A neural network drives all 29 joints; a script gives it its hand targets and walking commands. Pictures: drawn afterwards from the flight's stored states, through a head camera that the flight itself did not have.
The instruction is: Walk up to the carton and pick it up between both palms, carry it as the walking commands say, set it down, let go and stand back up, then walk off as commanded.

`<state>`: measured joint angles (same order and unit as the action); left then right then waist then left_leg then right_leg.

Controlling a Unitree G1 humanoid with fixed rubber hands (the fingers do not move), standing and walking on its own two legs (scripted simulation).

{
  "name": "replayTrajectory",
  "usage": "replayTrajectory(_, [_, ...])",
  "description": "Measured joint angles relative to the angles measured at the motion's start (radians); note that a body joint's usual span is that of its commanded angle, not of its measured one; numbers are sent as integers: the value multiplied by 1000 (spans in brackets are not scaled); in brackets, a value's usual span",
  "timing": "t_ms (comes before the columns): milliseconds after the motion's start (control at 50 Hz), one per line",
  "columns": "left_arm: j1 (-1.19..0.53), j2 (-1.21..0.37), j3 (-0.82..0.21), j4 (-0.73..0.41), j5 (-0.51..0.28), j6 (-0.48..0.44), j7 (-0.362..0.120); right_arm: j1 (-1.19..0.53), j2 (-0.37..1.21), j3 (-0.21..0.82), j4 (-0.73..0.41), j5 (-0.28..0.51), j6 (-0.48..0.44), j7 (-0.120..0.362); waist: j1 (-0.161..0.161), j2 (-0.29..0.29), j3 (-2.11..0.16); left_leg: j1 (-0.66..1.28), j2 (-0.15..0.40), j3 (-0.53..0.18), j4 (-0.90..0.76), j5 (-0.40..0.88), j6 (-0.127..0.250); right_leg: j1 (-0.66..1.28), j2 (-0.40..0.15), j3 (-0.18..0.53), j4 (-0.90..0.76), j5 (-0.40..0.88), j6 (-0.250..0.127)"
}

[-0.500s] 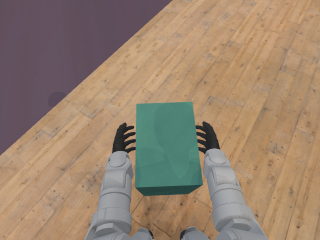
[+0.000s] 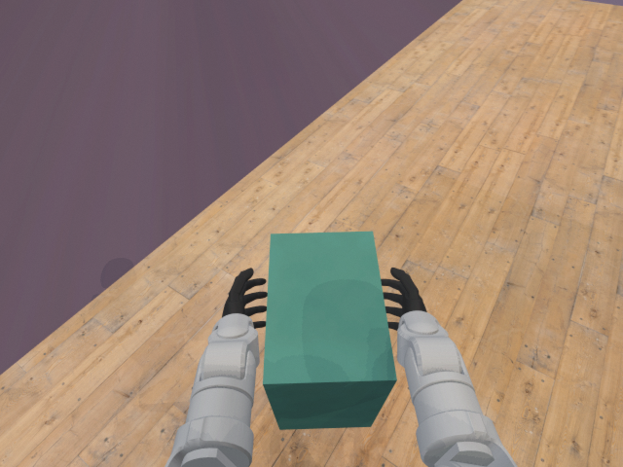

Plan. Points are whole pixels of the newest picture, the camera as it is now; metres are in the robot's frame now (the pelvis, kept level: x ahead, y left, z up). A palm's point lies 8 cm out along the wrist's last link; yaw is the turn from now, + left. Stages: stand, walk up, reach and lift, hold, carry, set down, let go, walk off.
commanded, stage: reach and lift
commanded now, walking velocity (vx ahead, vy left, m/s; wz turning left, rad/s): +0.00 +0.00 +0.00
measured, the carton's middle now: (323, 336) +0.34 +0.01 -0.07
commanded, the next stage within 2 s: hold in 1.50 s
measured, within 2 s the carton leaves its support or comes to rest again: neither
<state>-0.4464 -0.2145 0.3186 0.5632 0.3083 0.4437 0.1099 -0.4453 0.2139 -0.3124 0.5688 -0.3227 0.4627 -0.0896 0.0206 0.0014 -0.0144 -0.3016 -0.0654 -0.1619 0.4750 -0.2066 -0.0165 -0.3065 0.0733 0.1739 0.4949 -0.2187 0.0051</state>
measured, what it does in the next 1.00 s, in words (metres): stands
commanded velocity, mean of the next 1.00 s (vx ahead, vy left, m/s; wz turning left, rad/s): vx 0.00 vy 0.00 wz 0.00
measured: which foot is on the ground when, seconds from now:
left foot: down 0.00-1.00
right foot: down 0.00-1.00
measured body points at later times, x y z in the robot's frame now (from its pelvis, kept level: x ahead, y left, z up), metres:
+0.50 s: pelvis -0.01 +0.00 +0.00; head -0.07 +0.00 +0.45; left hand +0.32 +0.13 +0.06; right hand +0.32 -0.12 +0.05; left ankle +0.03 +0.13 -0.74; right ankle +0.02 -0.12 -0.74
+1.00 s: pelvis -0.01 +0.01 +0.00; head -0.06 +0.00 +0.45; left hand +0.32 +0.13 +0.06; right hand +0.31 -0.12 +0.05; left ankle +0.03 +0.13 -0.74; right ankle +0.02 -0.12 -0.74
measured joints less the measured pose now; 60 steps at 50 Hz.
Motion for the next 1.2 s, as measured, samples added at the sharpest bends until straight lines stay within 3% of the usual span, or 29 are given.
replayTrajectory(440, [-14, -5, -2, -70, 16, 251, -15, -10, 3, 21, -63, 10, 247, -1, -9, 4, 3, 212, 9, 3, -37, -3, 3, 218, -5, -15, -47, 1, -6])
replayTrajectory(660, [-38, -13, 29, -56, 32, 259, -20, -35, 12, -13, -56, -12, 262, 6, -28, 4, 18, 206, 8, 12, -14, -7, 6, 215, -8, -21, -30, 0, -2])
replayTrajectory(1200, [-2, -1, -35, -100, 14, 271, -15, 5, -2, 44, -97, 7, 265, 10, -22, -1, 24, 209, 10, 26, -41, 6, 11, 215, -19, -28, -52, 9, 0])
